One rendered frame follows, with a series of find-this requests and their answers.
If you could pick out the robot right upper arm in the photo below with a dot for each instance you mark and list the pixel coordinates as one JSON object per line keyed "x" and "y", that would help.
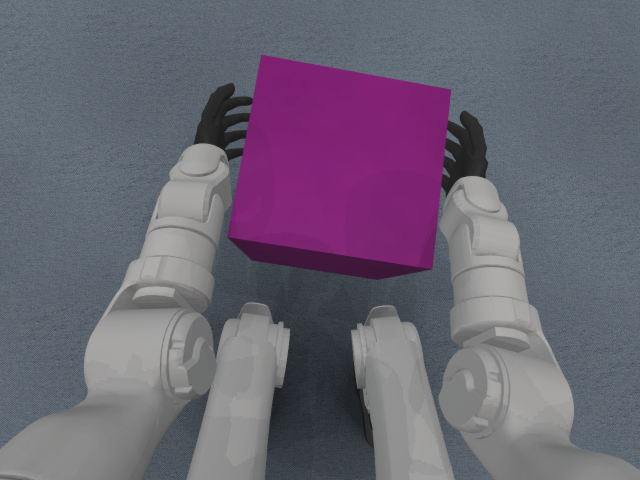
{"x": 515, "y": 412}

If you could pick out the robot left hand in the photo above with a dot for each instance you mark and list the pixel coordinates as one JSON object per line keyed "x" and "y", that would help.
{"x": 214, "y": 123}

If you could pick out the robot left forearm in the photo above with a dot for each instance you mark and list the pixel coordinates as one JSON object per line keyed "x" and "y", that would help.
{"x": 175, "y": 265}

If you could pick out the robot right hand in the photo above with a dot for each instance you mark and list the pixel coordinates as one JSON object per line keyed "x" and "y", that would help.
{"x": 470, "y": 156}

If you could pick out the carton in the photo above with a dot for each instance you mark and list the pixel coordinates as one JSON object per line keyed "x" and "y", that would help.
{"x": 341, "y": 171}

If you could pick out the robot right foot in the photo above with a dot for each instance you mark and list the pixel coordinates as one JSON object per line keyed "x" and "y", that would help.
{"x": 368, "y": 433}

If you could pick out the robot left upper arm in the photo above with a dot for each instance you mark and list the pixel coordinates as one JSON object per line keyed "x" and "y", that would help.
{"x": 142, "y": 368}

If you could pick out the robot right forearm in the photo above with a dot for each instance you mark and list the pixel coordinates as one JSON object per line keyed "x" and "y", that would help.
{"x": 490, "y": 298}

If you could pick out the left robot thigh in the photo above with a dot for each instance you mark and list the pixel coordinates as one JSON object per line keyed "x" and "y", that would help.
{"x": 233, "y": 438}

